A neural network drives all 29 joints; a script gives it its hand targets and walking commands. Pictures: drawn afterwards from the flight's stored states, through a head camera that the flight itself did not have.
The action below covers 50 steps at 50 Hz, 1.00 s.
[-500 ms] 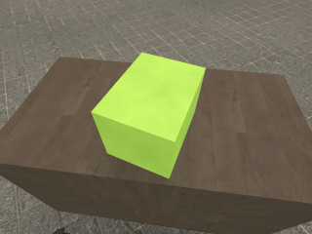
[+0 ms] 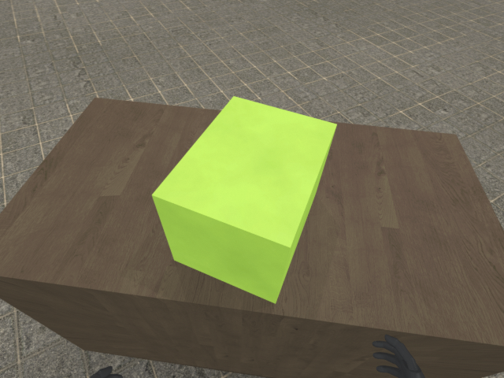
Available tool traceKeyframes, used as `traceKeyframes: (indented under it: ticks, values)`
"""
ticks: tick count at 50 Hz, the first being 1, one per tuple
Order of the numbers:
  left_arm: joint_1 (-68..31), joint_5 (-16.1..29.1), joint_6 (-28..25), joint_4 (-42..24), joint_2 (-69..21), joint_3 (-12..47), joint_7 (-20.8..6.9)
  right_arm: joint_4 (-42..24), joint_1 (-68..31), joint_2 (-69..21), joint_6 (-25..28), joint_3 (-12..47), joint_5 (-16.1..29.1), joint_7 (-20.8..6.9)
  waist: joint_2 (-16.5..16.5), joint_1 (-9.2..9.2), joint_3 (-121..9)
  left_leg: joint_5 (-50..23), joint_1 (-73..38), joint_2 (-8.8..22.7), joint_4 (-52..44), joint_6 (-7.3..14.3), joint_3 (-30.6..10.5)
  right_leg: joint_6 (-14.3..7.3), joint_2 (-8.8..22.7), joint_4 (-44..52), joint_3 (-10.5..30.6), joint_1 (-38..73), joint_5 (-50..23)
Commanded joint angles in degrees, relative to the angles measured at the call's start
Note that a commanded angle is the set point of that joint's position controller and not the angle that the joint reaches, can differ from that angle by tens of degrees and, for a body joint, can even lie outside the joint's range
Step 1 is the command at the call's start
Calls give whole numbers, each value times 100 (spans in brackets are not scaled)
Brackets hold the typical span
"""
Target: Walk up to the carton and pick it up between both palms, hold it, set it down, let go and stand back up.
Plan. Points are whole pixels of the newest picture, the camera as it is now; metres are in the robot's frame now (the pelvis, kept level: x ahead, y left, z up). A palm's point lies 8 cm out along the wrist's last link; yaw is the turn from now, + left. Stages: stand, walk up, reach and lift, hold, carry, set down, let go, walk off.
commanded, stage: walk up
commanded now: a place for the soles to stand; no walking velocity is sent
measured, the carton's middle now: (253, 194) +0.44 +0.02 +0.00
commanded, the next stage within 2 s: stand in 1.04 s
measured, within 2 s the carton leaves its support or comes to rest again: neither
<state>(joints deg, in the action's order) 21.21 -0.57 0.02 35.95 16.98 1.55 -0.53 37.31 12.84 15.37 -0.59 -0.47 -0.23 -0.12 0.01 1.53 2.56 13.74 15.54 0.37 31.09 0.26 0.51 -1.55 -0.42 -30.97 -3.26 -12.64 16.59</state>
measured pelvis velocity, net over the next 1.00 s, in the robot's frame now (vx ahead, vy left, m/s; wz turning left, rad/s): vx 0.01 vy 0.02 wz -0.05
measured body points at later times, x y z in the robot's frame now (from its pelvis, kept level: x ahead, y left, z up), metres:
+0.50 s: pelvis +0.01 +0.02 +0.00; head +0.02 +0.02 +0.45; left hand +0.11 +0.29 -0.10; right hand +0.13 -0.24 -0.10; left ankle +0.03 +0.12 -0.73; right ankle +0.00 -0.10 -0.73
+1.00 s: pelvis +0.01 +0.02 +0.00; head +0.02 +0.01 +0.45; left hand +0.13 +0.28 -0.10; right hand +0.12 -0.25 -0.11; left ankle +0.03 +0.12 -0.73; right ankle +0.00 -0.10 -0.73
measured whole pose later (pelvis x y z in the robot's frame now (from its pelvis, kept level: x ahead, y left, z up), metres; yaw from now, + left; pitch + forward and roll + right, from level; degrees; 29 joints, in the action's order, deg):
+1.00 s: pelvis +0.01 +0.02 +0.00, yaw -3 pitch -1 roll +0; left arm 18.7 -0.7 -0.4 36.4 16.9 0.1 -0.4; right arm 37.6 16.2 16.8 -0.4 -0.5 -0.5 -0.7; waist -0.4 0.0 1.3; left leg 15.2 14.6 0.0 30.5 1.6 4.0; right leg -0.3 0.0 -31.3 0.3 -13.4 17.3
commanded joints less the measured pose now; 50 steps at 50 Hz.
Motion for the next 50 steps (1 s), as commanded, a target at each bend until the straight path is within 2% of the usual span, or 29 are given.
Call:
traceKeyframes:
  ticks: [1,7,14,20,23,34,43,50]
  values:
    - [145,6,-140,-400,793,-302,30,-342,1,760,124,-190,-9,-17,-211,-67,-174,-269,-212,571,-555,346,-793,-71,594,734,900,-255,-172]
    - [40,-20,-119,-392,740,-346,16,-333,-2,810,147,-153,10,-10,-209,-50,-210,-183,45,624,-715,368,-857,-52,508,631,786,-24,-261]
    - [-35,-4,-113,-310,694,-359,21,-328,148,907,159,-163,16,-7,-126,-53,-215,-348,17,672,-799,360,-868,-41,483,542,776,-13,-397]
    - [-44,-12,-106,-266,711,-367,25,-346,234,912,145,-177,25,-6,-119,-81,-197,-184,26,655,-864,343,-816,-25,470,537,804,-76,-411]
    - [-52,-18,-131,-251,715,-367,32,-351,253,903,147,-176,19,-6,-25,-96,-254,-389,-102,621,-752,361,-715,-43,507,560,874,-104,-562]
    - [-87,-2,-143,-289,705,-375,46,-413,239,866,117,-207,-12,-19,-50,-128,-301,-705,-286,600,-576,360,-574,-78,543,485,972,-192,-787]
    - [-103,-10,-127,-354,685,-377,38,-429,291,889,105,-203,-28,-25,5,-134,-215,-356,-292,568,-575,321,-512,-107,550,511,1079,-323,-608]
    - [-155,-23,-134,-390,708,-393,46,-410,318,885,121,-202,-21,-34,41,-144,-266,-449,-268,602,-554,327,-528,-104,515,502,1075,-253,-693]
